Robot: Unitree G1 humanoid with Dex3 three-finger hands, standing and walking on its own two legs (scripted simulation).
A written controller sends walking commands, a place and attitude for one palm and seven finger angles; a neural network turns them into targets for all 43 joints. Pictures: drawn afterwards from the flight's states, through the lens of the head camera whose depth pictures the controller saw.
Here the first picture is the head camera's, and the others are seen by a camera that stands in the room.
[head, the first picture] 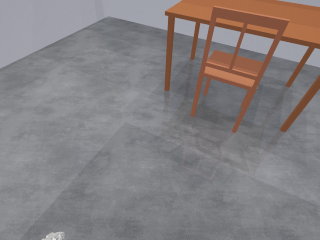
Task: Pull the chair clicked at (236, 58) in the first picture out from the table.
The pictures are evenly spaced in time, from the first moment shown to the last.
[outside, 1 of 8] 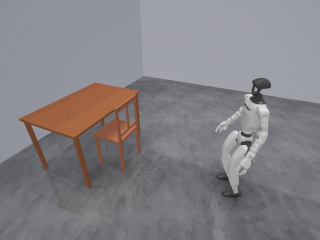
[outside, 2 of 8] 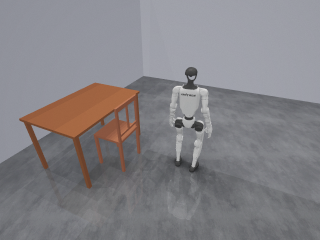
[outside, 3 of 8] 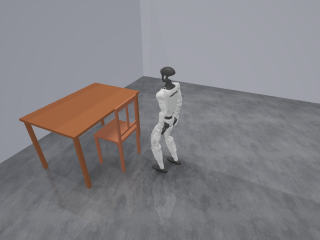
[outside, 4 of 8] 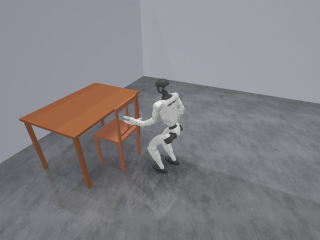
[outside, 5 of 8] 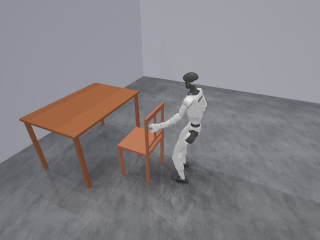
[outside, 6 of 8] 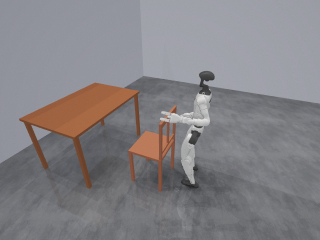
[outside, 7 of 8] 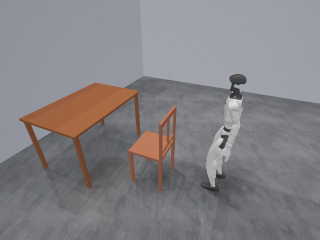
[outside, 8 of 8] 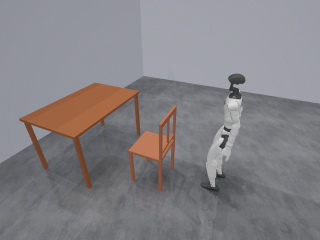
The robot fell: no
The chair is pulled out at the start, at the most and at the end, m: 0.00 0.55 0.54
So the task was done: yes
